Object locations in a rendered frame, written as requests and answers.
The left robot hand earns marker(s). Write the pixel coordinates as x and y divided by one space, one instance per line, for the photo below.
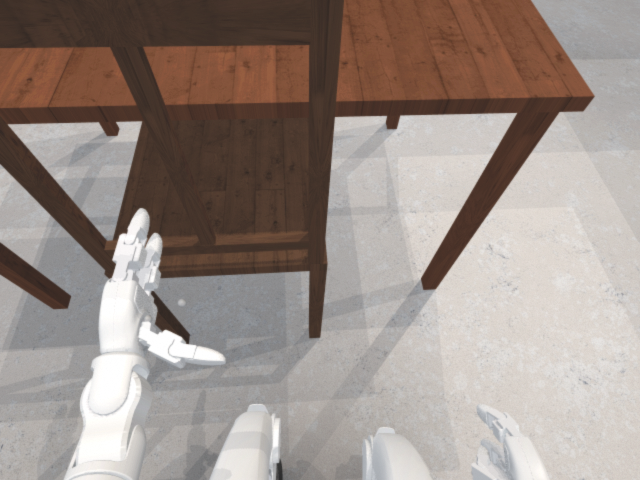
127 299

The robot left forearm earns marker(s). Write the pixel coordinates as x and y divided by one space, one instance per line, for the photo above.
114 405

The chair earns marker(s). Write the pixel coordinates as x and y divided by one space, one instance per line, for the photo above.
227 197

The robot left thigh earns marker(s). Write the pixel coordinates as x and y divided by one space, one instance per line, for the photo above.
252 445

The table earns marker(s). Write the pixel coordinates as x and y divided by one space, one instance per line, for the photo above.
397 57

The right robot hand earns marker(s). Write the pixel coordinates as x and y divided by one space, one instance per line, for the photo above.
519 460

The robot right shin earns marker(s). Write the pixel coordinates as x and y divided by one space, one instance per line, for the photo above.
385 430

